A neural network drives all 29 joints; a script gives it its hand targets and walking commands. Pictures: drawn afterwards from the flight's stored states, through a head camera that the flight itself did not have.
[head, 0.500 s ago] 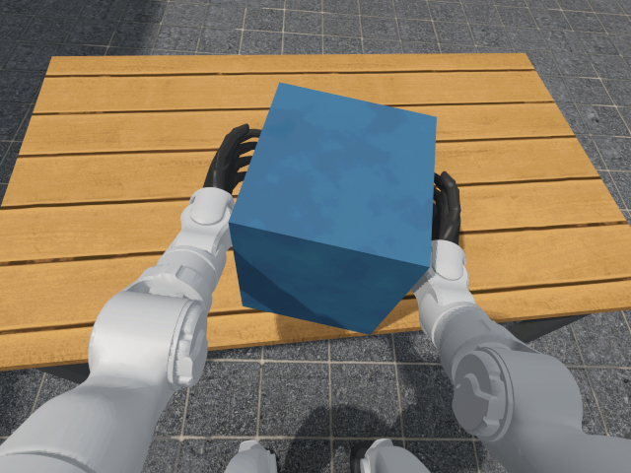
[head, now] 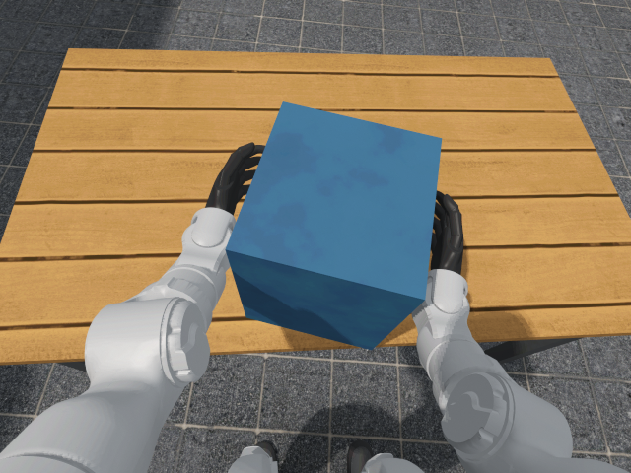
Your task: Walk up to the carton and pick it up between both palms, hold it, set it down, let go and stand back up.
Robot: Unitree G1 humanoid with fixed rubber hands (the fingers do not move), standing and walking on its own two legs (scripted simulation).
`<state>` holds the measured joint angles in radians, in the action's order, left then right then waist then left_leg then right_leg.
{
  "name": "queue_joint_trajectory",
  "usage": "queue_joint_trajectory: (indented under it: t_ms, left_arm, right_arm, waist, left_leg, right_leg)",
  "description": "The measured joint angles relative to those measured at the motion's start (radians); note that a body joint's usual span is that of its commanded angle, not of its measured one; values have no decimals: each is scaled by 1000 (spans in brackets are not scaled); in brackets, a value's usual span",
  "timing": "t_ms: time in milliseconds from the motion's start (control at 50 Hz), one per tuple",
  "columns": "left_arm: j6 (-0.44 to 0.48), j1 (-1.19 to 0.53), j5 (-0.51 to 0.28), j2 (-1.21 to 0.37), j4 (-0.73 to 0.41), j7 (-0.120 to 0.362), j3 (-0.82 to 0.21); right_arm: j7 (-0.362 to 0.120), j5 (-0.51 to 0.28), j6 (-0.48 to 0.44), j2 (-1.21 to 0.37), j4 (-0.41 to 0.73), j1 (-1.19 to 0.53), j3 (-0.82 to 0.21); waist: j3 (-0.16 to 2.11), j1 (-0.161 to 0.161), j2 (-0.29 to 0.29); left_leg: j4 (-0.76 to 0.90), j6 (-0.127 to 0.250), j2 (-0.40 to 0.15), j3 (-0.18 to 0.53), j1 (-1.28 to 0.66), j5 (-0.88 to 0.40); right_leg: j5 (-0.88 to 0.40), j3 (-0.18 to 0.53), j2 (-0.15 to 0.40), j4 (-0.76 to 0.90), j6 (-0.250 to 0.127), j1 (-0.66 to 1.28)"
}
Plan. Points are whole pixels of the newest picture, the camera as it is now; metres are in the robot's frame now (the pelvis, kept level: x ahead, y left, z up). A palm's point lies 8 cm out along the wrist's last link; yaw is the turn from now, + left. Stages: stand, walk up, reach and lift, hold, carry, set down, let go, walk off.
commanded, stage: reach and lift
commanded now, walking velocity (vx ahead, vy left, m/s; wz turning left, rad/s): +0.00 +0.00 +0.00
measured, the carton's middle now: (331, 239) +0.41 -0.03 -0.03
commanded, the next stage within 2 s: none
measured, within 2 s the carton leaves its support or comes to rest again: leaves its support in 1.58 s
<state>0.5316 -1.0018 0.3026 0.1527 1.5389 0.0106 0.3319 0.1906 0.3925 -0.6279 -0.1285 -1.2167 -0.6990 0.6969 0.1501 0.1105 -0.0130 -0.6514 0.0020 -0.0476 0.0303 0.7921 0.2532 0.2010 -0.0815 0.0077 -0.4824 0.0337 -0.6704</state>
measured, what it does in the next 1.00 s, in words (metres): stands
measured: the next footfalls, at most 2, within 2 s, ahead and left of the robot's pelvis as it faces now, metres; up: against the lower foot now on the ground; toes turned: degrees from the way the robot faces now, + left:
none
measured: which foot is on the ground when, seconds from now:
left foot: down 0.00-1.00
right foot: down 0.00-1.00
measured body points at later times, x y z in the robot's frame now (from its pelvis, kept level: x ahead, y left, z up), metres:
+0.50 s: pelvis -0.01 -0.01 +0.00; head +0.13 +0.04 +0.43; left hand +0.46 +0.11 +0.01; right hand +0.37 -0.17 -0.01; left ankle +0.01 +0.10 -0.72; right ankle +0.00 -0.15 -0.72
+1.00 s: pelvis +0.00 -0.01 +0.01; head +0.13 +0.03 +0.44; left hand +0.46 +0.11 +0.01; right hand +0.37 -0.17 -0.01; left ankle +0.01 +0.10 -0.72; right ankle +0.00 -0.15 -0.72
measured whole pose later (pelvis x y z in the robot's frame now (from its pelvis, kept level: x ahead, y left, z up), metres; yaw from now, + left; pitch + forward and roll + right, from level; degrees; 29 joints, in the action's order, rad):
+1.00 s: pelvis +0.00 -0.01 +0.01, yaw +0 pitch +26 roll -4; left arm 0.55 -0.98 0.39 0.13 1.44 0.00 0.33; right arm 0.26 0.36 -0.76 -0.13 -1.26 -0.69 0.69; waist 0.16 0.06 0.01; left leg -0.48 -0.01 -0.05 0.04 0.78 0.15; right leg 0.08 -0.09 -0.01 -0.27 0.01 -0.64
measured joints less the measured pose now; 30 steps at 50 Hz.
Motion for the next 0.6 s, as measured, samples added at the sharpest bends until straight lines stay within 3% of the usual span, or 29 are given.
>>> queue_joint_trajectory:
  t_ms: [280,600]
  left_arm:
    - [11,7,14,-2,-16,22,12]
    - [-33,-31,75,-15,-71,23,42]
  right_arm:
    - [39,-33,-51,-10,-12,16,-25]
    - [49,-19,-65,-19,-3,-19,38]
  waist:
    - [-16,0,2]
    - [-2,-12,24]
  left_leg:
    - [32,-10,-3,24,-17,-17]
    - [69,-12,-5,31,43,-64]
  right_leg:
    - [-18,-24,-8,49,-10,33]
    - [-70,-31,-14,99,-17,-18]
